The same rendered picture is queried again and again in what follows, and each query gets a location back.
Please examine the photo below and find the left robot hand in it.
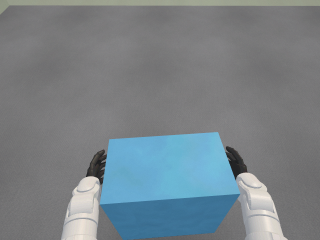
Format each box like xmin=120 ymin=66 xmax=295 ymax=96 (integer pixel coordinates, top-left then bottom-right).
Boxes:
xmin=86 ymin=149 xmax=107 ymax=185

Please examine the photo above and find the right robot hand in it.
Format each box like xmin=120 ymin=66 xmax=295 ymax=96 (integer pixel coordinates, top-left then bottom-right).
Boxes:
xmin=225 ymin=146 xmax=248 ymax=180

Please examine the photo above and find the robot right forearm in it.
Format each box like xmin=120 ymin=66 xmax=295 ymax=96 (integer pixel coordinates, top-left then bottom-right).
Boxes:
xmin=236 ymin=172 xmax=288 ymax=240

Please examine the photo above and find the carton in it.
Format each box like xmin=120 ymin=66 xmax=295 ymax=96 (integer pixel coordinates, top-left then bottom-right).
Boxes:
xmin=100 ymin=132 xmax=241 ymax=240

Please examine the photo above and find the robot left forearm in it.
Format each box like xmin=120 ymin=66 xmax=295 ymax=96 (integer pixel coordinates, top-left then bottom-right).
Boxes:
xmin=61 ymin=176 xmax=101 ymax=240

